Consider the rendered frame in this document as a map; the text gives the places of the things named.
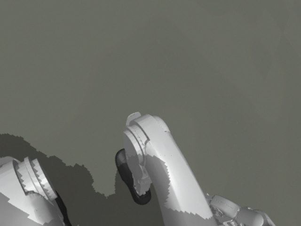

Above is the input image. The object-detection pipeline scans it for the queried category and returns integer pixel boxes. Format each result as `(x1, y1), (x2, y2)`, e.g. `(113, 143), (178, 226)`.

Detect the right robot arm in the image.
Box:
(237, 207), (276, 226)

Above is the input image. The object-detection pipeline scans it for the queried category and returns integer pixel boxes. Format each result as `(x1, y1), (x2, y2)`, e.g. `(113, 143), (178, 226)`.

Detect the right robot hand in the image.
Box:
(204, 193), (242, 226)

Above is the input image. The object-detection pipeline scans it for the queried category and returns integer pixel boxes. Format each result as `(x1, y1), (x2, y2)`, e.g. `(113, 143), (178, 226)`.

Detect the left robot foot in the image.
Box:
(55, 190), (72, 226)

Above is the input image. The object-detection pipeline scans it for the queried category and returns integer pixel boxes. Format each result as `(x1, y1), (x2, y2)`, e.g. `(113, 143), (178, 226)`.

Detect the right robot foot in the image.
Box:
(115, 149), (151, 205)

